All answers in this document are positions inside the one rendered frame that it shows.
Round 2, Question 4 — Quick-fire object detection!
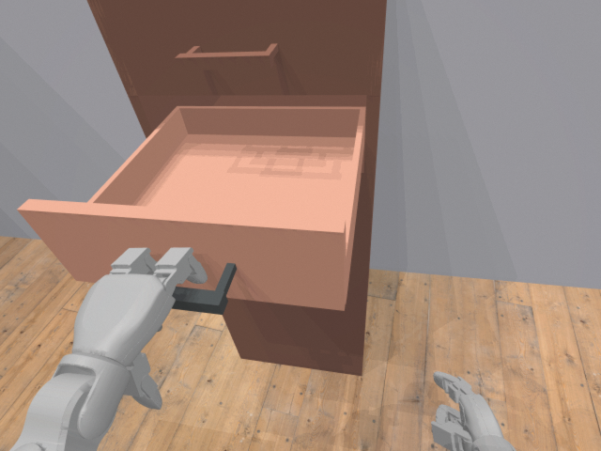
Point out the handle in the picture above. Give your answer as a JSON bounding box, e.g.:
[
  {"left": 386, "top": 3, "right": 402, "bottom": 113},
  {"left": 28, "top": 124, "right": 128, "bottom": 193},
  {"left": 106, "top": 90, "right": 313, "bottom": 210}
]
[
  {"left": 172, "top": 263, "right": 237, "bottom": 315},
  {"left": 175, "top": 51, "right": 274, "bottom": 70}
]

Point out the cabinet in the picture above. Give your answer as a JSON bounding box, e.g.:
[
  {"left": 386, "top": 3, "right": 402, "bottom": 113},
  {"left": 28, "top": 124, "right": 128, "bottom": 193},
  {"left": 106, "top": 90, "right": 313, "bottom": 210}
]
[{"left": 87, "top": 0, "right": 387, "bottom": 376}]

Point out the left robot hand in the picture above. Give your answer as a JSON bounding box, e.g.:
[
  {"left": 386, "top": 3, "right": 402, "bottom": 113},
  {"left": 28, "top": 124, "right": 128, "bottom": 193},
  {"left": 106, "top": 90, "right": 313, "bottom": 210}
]
[{"left": 72, "top": 247, "right": 208, "bottom": 410}]

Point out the robot left forearm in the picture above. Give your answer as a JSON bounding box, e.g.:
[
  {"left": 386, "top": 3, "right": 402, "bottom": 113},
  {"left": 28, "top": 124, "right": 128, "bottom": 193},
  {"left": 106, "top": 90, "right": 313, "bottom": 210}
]
[{"left": 9, "top": 352, "right": 131, "bottom": 451}]

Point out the right robot hand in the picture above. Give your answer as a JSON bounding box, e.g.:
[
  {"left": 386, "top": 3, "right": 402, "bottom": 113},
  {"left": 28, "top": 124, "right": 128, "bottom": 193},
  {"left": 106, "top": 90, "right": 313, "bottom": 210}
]
[{"left": 431, "top": 371, "right": 504, "bottom": 451}]

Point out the drawer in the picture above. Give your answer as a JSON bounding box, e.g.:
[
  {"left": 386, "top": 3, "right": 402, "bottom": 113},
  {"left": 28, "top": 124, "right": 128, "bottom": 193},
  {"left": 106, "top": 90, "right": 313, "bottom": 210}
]
[{"left": 17, "top": 106, "right": 366, "bottom": 311}]

